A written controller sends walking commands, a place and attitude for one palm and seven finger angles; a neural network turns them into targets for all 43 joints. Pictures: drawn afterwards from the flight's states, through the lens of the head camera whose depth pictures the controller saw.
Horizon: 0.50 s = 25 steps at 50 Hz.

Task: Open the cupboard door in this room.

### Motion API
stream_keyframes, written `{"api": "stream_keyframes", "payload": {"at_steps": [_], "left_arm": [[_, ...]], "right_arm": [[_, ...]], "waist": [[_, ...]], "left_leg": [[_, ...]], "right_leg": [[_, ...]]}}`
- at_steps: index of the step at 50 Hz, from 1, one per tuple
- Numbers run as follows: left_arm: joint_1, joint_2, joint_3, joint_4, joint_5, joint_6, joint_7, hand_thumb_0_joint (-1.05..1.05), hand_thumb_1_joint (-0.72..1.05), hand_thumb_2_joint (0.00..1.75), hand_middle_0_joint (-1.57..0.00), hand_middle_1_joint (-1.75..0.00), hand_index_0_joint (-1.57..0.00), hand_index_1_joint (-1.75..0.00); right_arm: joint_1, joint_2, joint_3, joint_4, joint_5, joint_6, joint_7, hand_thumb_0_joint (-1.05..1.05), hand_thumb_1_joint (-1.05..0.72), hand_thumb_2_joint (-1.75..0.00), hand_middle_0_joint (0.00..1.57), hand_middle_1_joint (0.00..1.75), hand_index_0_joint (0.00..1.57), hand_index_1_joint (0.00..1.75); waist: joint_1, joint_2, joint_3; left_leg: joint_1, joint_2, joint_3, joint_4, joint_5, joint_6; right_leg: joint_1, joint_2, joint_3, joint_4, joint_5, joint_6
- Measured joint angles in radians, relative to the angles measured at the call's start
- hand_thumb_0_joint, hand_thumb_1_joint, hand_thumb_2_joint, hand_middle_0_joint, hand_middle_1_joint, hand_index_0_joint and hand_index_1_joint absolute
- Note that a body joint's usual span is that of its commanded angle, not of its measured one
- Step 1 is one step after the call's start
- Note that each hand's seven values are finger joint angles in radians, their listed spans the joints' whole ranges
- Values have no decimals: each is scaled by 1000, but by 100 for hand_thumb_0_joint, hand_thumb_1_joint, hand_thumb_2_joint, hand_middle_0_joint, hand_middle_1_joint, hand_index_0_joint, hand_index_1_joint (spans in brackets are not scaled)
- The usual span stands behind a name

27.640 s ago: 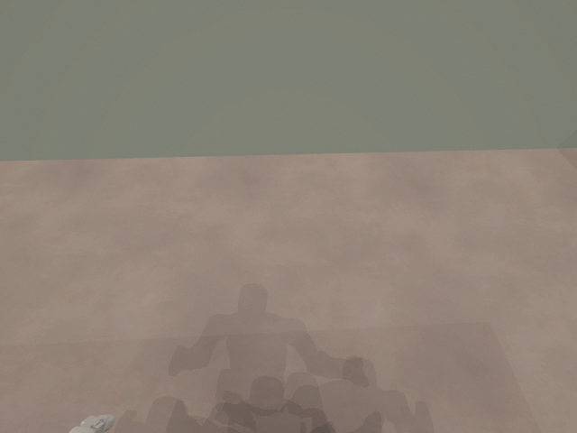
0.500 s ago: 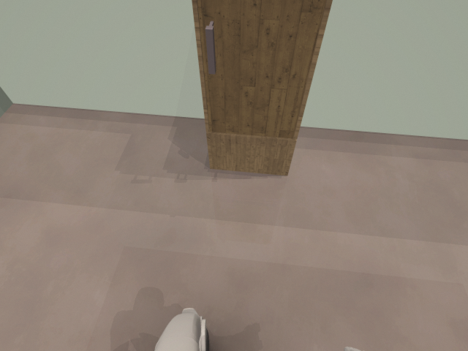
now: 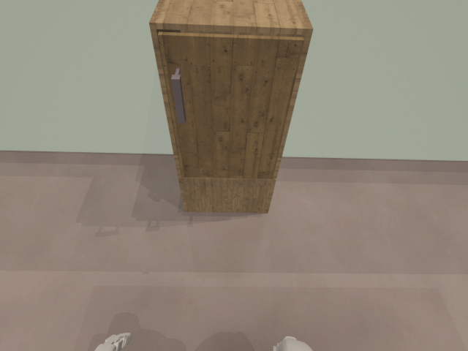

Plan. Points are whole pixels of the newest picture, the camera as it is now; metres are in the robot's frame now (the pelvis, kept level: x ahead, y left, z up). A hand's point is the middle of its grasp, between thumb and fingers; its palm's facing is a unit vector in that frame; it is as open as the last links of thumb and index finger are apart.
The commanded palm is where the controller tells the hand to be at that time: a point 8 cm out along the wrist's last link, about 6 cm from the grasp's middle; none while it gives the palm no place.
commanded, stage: take the last steps up to it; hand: left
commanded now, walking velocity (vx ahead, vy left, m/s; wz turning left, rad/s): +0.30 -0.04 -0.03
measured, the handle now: (179, 96) +0.79 +0.18 -0.04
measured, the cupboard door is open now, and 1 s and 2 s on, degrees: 0 0 0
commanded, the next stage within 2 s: come to a stop and stand still in 0.46 s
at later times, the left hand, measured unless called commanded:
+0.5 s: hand out of the picture +0.13 +0.15 -0.19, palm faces +0.08 -0.98 -0.18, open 7.3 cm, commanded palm none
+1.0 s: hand (174, 264) +0.33 +0.14 -0.17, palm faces +0.00 -0.95 -0.31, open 7.3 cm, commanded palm none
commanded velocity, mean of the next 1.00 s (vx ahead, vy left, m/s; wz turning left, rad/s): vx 0.02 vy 0.01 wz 0.00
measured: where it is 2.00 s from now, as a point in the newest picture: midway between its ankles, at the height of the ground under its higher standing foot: outside the picture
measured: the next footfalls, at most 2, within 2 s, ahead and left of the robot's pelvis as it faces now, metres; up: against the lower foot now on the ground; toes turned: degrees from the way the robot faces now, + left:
right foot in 0.12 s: +0.14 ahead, -0.16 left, +0.00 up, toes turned -9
left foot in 0.52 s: +0.29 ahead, +0.09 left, +0.00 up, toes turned +9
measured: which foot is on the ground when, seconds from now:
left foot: down 0.00-0.12, up 0.14-0.50, down 0.52-0.94, up 0.96-1.00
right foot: up 0.00-0.10, down 0.12-0.52, up 0.54-0.92, down 0.94-1.00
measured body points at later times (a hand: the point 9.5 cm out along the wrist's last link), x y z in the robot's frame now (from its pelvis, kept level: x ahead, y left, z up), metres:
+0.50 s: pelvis +0.18 -0.02 -0.01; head +0.21 -0.01 +0.44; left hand +0.12 +0.21 -0.17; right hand +0.27 -0.27 -0.15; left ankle +0.25 +0.09 -0.74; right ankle +0.10 -0.15 -0.74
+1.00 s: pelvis +0.25 -0.06 -0.02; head +0.30 -0.09 +0.43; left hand +0.33 +0.19 -0.15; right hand +0.30 -0.30 -0.19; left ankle +0.24 +0.08 -0.72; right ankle +0.28 -0.16 -0.74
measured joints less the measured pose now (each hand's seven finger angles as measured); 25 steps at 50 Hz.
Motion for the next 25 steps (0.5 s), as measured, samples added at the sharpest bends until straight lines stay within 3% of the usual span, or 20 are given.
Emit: {"api": "stream_keyframes", "payload": {"at_steps": [4, 6, 8, 10, 13, 19, 25], "left_arm": [[-14, -11, -10, 5, -2, -5, -7, 0, 91, 90, -20, -30, -19, -30], [-12, -17, -16, 9, -2, -23, -9, 0, 91, 90, -20, -30, -19, -30], [-9, -36, -20, 20, -5, -49, -3, 0, 91, 90, -20, -30, -20, -30], [17, -51, -24, 26, -10, -62, 4, 0, 91, 90, -20, -30, -20, -30], [65, -53, 3, 29, -23, -72, 31, -2, 95, 90, -20, -30, -20, -30], [170, -26, -8, 91, -7, -61, 31, -2, 95, 90, -20, -30, -20, -30], [253, -26, -15, 147, -7, -42, 24, -1, 92, 90, -20, -30, -20, -30]], "right_arm": [[49, 13, 2, 23, -4, 11, 3, 0, -91, -90, 20, 30, 20, 30], [75, 20, 5, 36, 0, 15, 5, 0, -91, -90, 20, 30, 20, 30], [71, 22, 11, 56, 9, 30, 8, 1, -91, -90, 20, 30, 20, 30], [51, 26, 13, 63, 13, 50, 11, 1, -91, -90, 20, 30, 20, 30], [5, 24, 7, 44, 9, 58, 14, 1, -91, -90, 20, 30, 20, 30], [-110, -6, -6, -22, 3, 52, 18, 2, -93, -90, 20, 30, 20, 30], [-187, -35, 4, -66, 8, 25, 29, 2, -93, -90, 20, 30, 20, 30]], "waist": [[-28, 18, 4], [-31, 27, 5], [-30, 53, 22], [-15, 50, 28], [9, 53, 25], [28, 54, 8], [62, 28, 15]], "left_leg": [[34, 25, 4, 32, -62, -36], [30, 46, -1, 107, -123, -60], [-42, 78, -41, 315, -200, -55], [-144, 66, -92, 560, -243, -46], [-275, 71, -118, 714, -163, -47], [-369, 89, -100, 524, -51, -64], [-271, 65, -71, 232, 33, -52]], "right_leg": [[91, 27, -35, -176, -23, -13], [162, 48, -57, -283, 31, -35], [176, 68, -80, -242, 5, -63], [208, 70, -86, -243, -39, -75], [273, 81, -95, -316, -35, -71], [375, 93, -107, -418, -41, -64], [438, 88, -106, -377, -131, -24]]}}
